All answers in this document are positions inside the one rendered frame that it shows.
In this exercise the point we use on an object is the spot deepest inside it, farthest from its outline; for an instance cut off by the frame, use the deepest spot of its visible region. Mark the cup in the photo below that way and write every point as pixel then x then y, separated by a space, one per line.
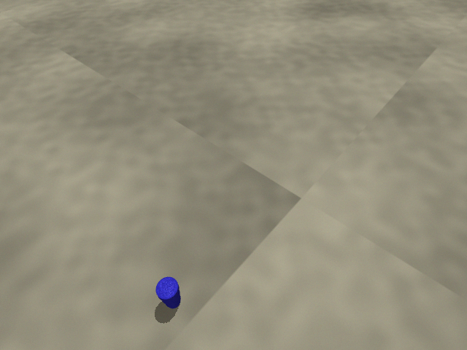
pixel 168 291

